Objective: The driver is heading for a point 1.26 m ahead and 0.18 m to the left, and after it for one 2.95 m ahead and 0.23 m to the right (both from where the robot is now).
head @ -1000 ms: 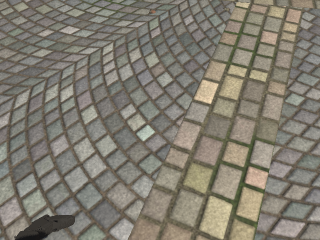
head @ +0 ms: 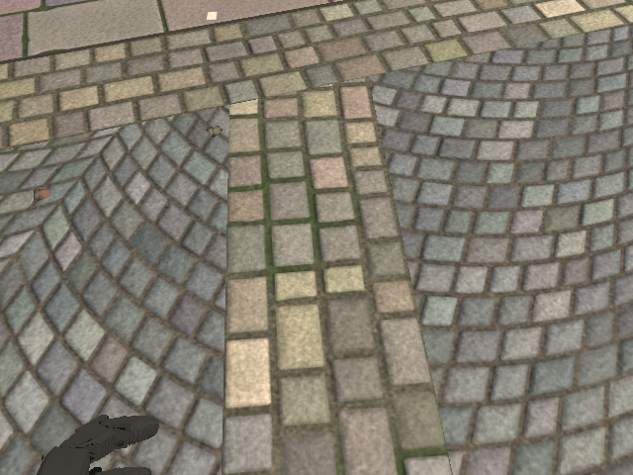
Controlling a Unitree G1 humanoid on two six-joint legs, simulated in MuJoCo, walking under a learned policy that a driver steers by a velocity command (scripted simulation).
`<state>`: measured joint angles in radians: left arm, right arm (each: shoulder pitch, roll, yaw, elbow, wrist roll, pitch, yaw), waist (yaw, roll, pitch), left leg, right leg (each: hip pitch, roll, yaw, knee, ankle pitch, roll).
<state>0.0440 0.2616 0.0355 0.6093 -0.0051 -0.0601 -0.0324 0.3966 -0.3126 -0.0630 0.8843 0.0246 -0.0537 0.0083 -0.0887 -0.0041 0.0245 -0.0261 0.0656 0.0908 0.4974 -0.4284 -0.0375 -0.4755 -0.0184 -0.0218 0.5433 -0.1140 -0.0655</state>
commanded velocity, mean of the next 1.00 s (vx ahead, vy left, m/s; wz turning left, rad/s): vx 0.50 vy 0.00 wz -0.03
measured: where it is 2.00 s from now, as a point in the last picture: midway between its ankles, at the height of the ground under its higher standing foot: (282, 210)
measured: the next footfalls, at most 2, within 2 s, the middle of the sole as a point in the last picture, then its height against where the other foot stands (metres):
left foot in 0.50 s outside the picture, level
right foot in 1.04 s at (356, 342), level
